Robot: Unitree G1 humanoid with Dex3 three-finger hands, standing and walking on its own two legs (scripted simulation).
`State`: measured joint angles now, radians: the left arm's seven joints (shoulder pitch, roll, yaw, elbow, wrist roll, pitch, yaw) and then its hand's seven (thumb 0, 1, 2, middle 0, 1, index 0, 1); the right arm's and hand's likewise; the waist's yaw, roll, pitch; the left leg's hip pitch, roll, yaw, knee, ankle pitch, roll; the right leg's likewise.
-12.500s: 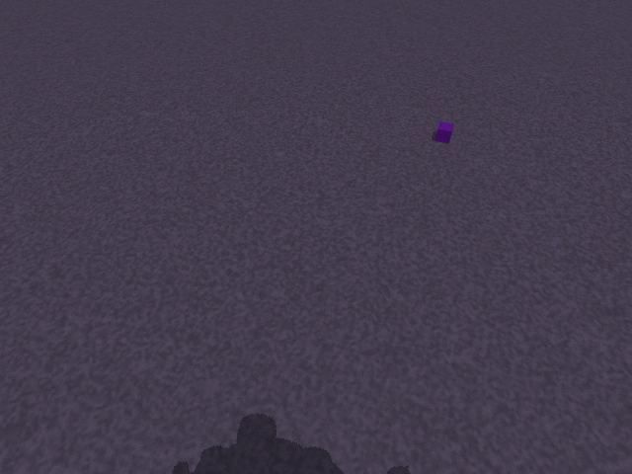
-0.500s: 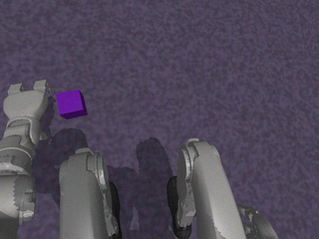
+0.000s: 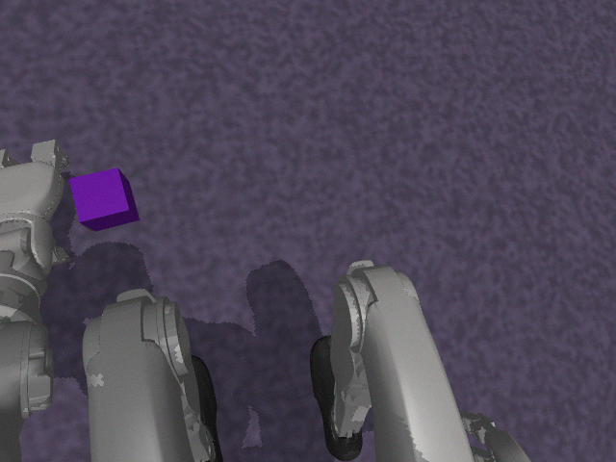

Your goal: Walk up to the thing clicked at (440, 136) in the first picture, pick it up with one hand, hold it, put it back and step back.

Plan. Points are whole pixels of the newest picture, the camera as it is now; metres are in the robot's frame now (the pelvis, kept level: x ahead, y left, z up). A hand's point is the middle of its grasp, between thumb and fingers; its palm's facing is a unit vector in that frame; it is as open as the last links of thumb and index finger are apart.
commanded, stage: rise first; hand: left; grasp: from above
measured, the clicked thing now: (106, 200) +0.49 +0.27 -0.31
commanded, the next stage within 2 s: approach in 1.82 s
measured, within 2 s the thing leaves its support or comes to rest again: neither
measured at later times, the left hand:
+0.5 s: hand (52, 213) +0.44 +0.30 -0.19, palm faces -0.42 -0.12 -0.90, open 14.0 cm
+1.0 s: hand (49, 204) +0.45 +0.31 -0.20, palm faces -0.42 -0.11 -0.90, open 13.9 cm
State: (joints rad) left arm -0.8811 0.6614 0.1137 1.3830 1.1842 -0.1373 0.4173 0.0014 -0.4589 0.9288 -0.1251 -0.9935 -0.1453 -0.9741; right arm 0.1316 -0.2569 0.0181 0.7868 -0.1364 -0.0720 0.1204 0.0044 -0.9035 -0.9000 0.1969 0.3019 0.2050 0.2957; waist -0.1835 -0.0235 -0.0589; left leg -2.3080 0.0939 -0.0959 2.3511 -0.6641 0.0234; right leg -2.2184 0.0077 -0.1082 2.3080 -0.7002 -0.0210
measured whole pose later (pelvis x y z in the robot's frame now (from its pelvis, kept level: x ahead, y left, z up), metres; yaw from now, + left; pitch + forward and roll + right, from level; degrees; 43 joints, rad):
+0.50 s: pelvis +0.00 +0.00 -0.02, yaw -1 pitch +33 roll -7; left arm -0.92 0.69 0.12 1.44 1.19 -0.13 0.44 0.00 -0.51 0.97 -0.11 -0.99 -0.12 -0.98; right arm 0.12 -0.27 0.06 0.77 -0.15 -0.09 0.13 0.00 -0.90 -0.90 0.20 0.30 0.20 0.30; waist -0.21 -0.03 -0.03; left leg -2.35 0.09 -0.11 2.40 -0.66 0.02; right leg -2.25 0.01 -0.12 2.35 -0.69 -0.02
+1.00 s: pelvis +0.00 +0.00 -0.02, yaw -2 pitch +32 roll -8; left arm -0.95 0.75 0.13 1.46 1.20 -0.13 0.42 0.00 -0.48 0.95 -0.15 -0.94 -0.15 -0.94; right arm 0.14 -0.28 0.09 0.76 -0.16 -0.10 0.15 0.00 -0.90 -0.90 0.20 0.30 0.20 0.30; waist -0.23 -0.03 -0.02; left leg -2.36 0.09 -0.13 2.44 -0.66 0.03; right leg -2.26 0.01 -0.13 2.37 -0.69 -0.01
